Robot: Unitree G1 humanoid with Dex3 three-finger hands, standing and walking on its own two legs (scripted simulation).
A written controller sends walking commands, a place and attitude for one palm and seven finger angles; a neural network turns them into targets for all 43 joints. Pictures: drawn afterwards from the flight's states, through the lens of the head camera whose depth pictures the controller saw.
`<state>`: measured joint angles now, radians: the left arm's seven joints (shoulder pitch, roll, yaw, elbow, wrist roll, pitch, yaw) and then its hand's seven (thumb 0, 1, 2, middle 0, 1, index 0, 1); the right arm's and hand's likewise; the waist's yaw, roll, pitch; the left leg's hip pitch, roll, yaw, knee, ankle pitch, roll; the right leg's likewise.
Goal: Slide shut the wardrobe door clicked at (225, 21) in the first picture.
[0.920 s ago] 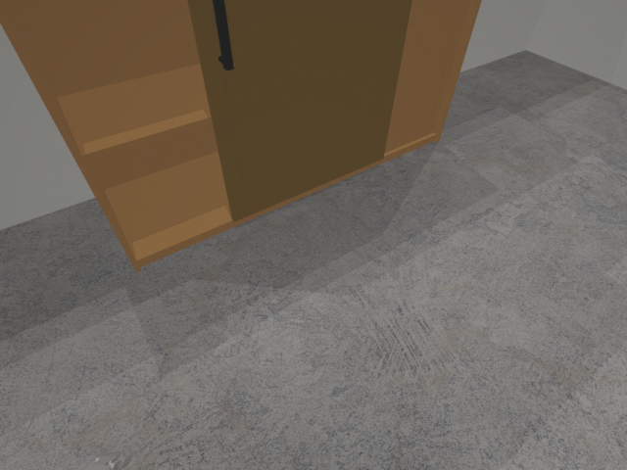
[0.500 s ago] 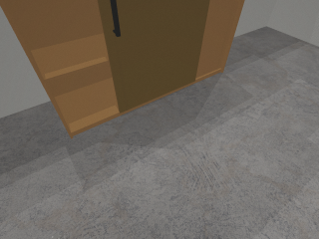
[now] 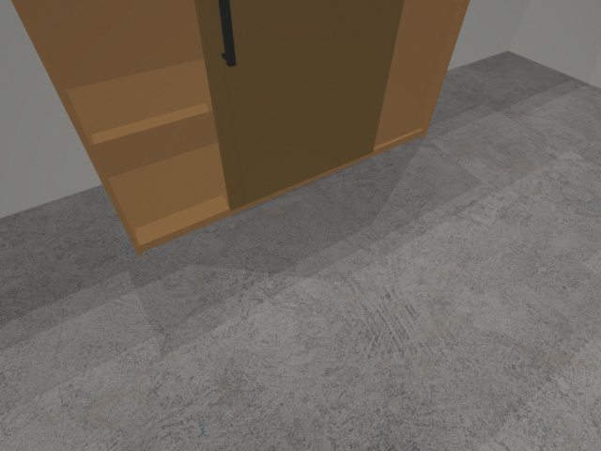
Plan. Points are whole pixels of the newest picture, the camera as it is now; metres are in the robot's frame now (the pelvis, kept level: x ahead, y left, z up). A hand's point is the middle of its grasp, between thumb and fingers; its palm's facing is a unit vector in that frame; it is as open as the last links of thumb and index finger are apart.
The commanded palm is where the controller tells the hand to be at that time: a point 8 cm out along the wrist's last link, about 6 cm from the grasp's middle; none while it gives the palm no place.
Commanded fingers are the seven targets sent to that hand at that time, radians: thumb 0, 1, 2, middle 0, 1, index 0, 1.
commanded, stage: stand and wait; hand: right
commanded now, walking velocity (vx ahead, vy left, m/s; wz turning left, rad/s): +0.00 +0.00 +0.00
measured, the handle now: (222, 13) +1.22 +0.31 +0.11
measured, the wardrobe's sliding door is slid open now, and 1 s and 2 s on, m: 0.42 0.42 0.42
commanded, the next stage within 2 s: look at it before walking up in 0.04 s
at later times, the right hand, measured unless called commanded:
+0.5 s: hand out of the picture +0.08 -0.25 -0.16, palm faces -0.04 +0.94 -0.33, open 7.4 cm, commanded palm none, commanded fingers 0.00 -0.90 -0.90 0.20 0.30 0.20 0.30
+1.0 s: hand out of the picture +0.04 -0.22 -0.19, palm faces +0.04 +0.98 -0.19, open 7.4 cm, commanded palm none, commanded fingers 0.00 -0.90 -0.90 0.20 0.30 0.20 0.30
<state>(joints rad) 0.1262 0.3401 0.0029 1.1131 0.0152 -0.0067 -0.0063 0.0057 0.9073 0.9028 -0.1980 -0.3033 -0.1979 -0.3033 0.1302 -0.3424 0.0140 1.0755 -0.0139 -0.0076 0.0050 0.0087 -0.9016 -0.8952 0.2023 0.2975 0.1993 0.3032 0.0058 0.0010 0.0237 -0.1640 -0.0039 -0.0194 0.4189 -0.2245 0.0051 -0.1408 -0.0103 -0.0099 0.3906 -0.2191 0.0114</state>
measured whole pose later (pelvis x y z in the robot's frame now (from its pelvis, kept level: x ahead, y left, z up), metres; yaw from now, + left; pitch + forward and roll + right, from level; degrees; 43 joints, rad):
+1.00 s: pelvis +0.05 -0.02 -0.01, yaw -2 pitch -1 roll +1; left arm 0.29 0.24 0.01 1.11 0.03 -0.01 -0.01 0.00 0.91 0.90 -0.19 -0.30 -0.19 -0.30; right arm 0.32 -0.24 -0.01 1.08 -0.02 0.00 0.01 0.01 -0.90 -0.90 0.20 0.30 0.20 0.30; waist -0.01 0.02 -0.02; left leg -0.15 0.01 0.00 0.52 -0.36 0.00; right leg -0.18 -0.02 -0.05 0.56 -0.35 -0.02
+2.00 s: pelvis +0.45 -0.06 +0.00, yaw -8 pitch -1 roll +0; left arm 0.32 0.14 0.04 1.08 0.02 -0.07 0.02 0.00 0.94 0.90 -0.20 -0.30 -0.20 -0.30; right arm 0.26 -0.18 -0.05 1.05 -0.03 -0.01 0.01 0.01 -0.91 -0.90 0.20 0.30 0.19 0.30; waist -0.02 0.04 0.04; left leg -0.55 0.11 0.08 1.00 -0.26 -0.02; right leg -0.11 -0.01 -0.17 0.38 -0.26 -0.05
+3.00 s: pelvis +0.58 -0.06 -0.02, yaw +25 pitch +0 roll +0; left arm 0.29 0.22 0.06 0.97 0.02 0.02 0.01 0.00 0.91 0.90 -0.20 -0.30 -0.20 -0.30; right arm 0.15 -0.24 -0.07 0.92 -0.03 0.05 0.03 0.01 -0.91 -0.90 0.20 0.30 0.19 0.30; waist 0.03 -0.01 0.08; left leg -0.27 0.04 0.08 0.58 -0.28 0.00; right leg -0.24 -0.18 -0.29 0.63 -0.35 0.04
